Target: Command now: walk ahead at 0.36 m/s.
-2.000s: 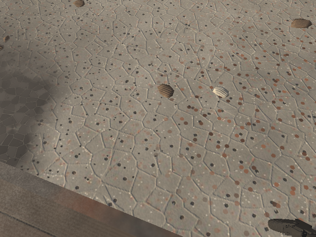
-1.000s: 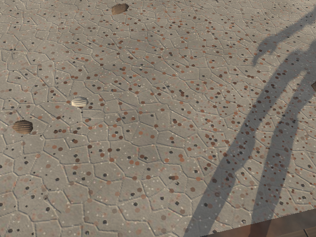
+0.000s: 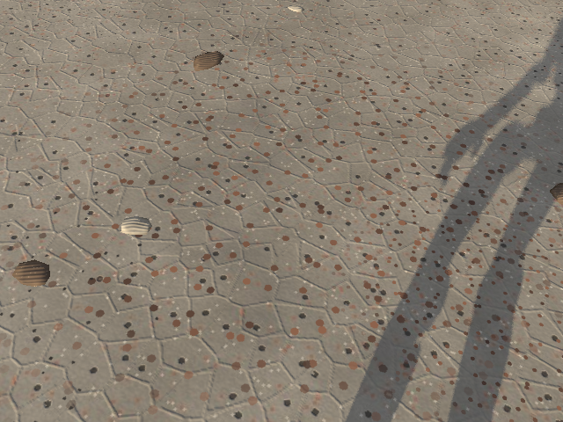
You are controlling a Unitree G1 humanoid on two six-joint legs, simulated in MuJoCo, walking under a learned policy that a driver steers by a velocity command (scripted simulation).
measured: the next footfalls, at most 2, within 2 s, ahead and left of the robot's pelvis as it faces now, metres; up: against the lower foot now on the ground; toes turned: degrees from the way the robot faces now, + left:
right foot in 0.36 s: +0.34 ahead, -0.11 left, +0.00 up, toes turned -1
left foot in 0.68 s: +0.29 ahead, +0.12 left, +0.00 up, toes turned +1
